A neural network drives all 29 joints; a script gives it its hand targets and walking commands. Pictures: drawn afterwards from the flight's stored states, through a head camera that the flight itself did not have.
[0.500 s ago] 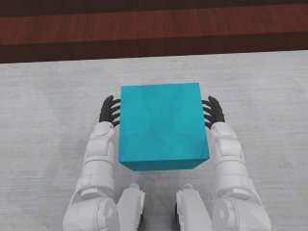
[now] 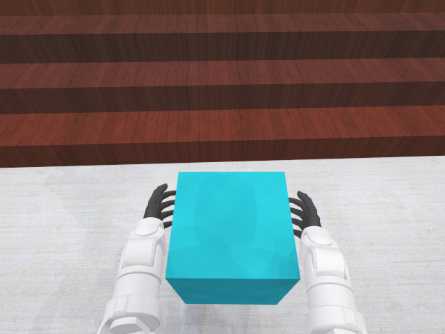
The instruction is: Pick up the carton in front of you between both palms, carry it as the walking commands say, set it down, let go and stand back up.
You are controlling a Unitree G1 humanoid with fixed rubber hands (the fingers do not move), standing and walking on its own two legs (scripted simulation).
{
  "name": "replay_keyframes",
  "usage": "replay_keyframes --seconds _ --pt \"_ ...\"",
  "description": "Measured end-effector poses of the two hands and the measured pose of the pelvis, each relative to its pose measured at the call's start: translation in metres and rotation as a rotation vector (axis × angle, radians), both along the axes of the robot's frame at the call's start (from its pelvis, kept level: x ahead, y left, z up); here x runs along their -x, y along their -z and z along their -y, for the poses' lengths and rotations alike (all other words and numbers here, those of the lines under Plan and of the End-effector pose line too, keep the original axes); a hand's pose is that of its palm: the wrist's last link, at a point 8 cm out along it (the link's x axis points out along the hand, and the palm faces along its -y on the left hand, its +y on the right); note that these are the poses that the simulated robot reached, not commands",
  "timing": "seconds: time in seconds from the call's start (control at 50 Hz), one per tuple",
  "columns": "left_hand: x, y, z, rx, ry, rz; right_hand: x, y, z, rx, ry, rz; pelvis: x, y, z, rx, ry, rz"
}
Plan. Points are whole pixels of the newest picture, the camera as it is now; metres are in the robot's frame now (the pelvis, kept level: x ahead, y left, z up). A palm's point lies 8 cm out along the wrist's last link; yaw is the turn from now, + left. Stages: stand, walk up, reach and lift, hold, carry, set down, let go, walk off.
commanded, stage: reach and lift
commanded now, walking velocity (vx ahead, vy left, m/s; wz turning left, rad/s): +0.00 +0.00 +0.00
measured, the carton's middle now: (231, 243) +0.31 +0.00 -0.07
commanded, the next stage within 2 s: hold in 1.12 s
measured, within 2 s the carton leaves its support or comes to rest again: neither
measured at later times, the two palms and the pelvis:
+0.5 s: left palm (150, 217) +0.30 +0.15 +0.05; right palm (316, 227) +0.29 -0.15 +0.04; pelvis -0.01 +0.00 +0.01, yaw +0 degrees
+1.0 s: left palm (150, 211) +0.30 +0.15 +0.06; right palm (318, 221) +0.30 -0.15 +0.05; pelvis +0.01 +0.00 +0.02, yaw +0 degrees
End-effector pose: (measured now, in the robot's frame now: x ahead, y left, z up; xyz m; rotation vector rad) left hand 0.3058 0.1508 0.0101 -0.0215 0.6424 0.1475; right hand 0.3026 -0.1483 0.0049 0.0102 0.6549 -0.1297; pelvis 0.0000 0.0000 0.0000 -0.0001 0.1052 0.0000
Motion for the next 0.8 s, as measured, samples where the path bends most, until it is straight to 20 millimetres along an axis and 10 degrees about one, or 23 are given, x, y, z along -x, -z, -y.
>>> replay_keyframes --seconds 0.16,0.8 --pt "0.007 -0.032 0.001 -0.025 0.030 -0.002 0.010 -0.033 0.001 0.025 -0.008 -0.002 0.000 -0.012 -0.002 0.001 0.001 0.129" --pt "0.003 -0.044 0.003 -0.045 0.039 -0.016 0.005 -0.044 0.003 0.040 -0.025 -0.017 -0.003 -0.018 0.001 0.001 0.000 0.191"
